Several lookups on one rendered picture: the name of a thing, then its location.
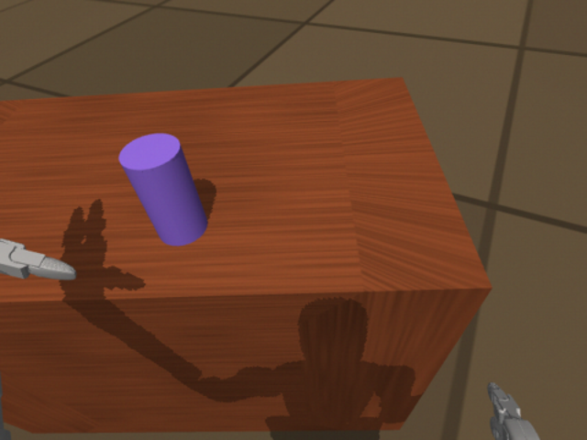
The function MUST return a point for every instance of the right robot hand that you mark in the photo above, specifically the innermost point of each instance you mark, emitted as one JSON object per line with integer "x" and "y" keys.
{"x": 507, "y": 423}

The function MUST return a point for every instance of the left robot hand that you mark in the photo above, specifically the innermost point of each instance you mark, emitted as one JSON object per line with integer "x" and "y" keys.
{"x": 16, "y": 261}

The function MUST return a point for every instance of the can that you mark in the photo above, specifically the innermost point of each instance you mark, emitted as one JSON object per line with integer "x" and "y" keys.
{"x": 158, "y": 171}

